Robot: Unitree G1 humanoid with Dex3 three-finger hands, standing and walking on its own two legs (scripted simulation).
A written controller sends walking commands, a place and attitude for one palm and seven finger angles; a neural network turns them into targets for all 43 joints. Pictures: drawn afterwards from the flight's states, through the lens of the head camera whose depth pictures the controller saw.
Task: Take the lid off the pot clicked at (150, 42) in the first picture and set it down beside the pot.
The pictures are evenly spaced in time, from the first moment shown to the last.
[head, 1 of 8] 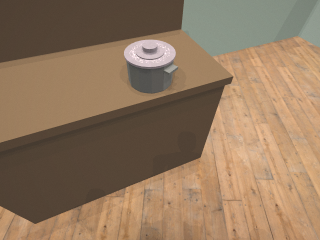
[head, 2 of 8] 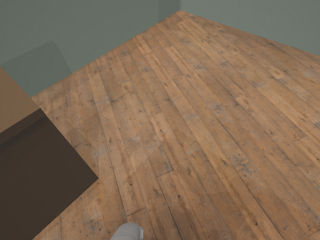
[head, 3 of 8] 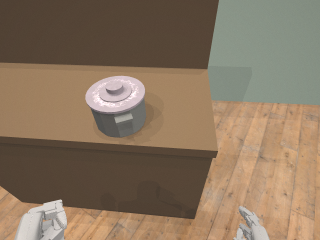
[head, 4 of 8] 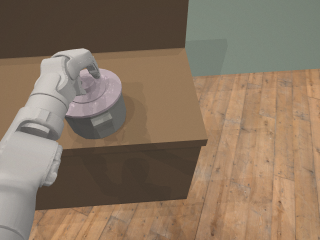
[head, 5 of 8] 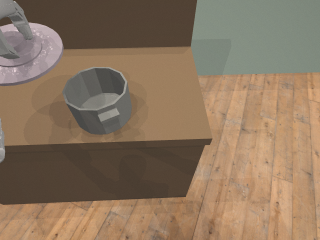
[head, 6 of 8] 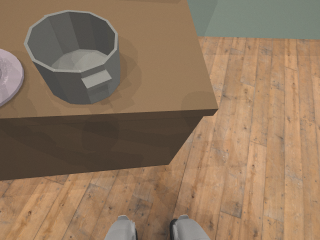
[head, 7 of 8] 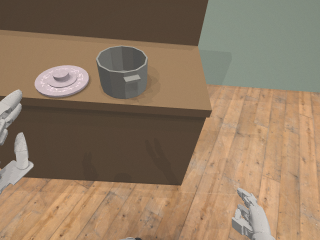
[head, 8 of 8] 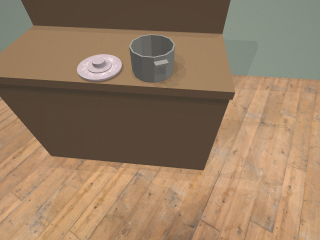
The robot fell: no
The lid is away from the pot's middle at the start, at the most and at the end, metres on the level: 0.00 0.24 0.24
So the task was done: yes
